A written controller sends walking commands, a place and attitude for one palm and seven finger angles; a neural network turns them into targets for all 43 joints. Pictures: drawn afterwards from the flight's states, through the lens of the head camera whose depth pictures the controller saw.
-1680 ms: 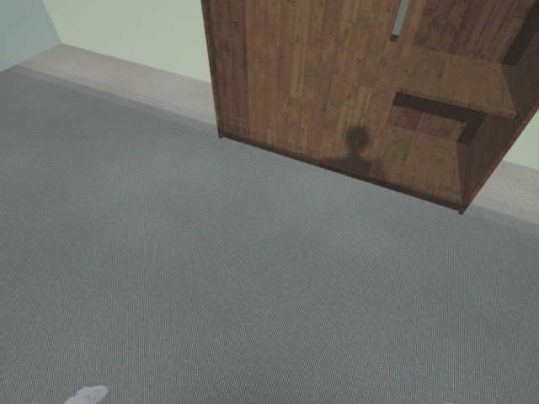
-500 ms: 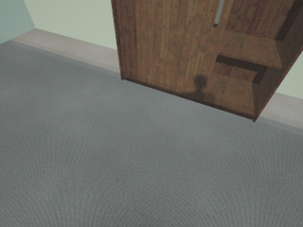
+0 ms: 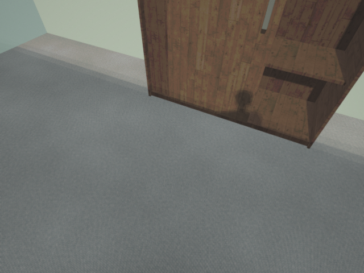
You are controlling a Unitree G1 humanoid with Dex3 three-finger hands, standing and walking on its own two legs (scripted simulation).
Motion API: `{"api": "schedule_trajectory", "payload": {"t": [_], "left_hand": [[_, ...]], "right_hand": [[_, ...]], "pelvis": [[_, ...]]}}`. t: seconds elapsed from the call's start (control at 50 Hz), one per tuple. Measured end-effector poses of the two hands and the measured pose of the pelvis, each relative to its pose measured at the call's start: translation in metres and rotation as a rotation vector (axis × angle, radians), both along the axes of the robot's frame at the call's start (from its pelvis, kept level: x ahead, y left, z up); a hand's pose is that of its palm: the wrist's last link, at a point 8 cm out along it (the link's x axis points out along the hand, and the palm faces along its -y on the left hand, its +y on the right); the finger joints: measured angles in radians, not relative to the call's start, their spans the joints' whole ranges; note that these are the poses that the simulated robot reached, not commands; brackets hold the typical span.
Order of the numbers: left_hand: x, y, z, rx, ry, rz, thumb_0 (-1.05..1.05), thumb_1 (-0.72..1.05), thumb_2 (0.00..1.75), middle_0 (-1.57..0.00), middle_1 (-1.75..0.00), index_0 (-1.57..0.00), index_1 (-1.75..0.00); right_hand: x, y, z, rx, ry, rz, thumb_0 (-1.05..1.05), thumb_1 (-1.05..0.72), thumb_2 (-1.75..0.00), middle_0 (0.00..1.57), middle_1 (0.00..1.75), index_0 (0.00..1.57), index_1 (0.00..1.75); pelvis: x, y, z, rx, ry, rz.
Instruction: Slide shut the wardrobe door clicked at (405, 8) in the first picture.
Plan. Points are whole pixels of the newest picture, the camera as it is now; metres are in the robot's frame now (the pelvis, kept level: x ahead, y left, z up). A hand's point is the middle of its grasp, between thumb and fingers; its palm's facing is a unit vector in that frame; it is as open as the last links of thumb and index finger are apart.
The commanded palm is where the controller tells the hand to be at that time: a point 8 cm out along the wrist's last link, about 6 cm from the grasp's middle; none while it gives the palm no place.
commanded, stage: walk to a spot facing it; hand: left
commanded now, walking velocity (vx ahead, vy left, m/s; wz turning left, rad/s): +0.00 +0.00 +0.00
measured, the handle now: (270, 10) +1.32 -0.38 +0.09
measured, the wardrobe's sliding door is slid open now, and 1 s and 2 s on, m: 0.47 0.47 0.47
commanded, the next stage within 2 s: turn to face it in 1.48 s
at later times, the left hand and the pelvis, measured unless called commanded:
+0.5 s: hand out of the picture +0.04 +0.15 -0.18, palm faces -0.03 -0.98 -0.20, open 7.4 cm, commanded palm none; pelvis +0.08 -0.03 -0.01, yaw -7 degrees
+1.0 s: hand (135, 200) +0.36 +0.17 -0.18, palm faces -0.24 -0.95 -0.20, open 7.4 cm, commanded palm none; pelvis +0.28 -0.01 -0.01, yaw -20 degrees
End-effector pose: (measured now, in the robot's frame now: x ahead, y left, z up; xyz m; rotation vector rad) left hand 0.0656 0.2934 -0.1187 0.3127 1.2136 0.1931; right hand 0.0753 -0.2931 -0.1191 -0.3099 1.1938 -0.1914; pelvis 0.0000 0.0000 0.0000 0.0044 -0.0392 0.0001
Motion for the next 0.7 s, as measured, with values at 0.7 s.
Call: {"api": "schedule_trajectory", "payload": {"t": [0.7], "left_hand": [[0.003,-0.104,-0.019,-0.172,0.395,0.044,0.0,0.9,0.9,-0.2,-0.3,-0.21,-0.3]], "right_hand": [[0.123,0.03,-0.022,0.175,-0.054,-0.186,0.01,-0.91,-0.9,0.2,0.3,0.2,0.3]], "pelvis": [[0.15,-0.023,-0.007,0.002,0.049,-0.19]]}}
